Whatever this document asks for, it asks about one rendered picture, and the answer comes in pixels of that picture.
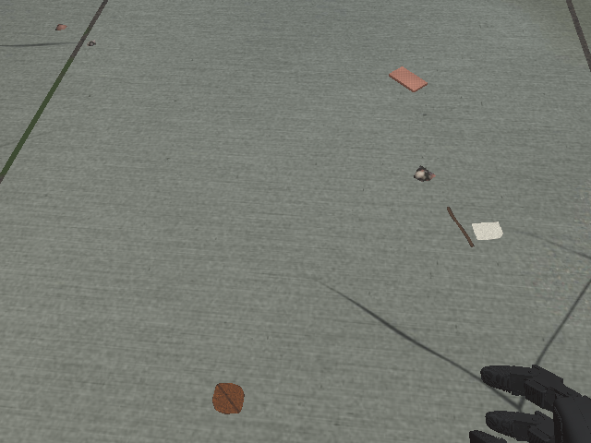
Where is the robot right hand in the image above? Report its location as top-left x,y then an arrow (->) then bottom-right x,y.
469,365 -> 591,443

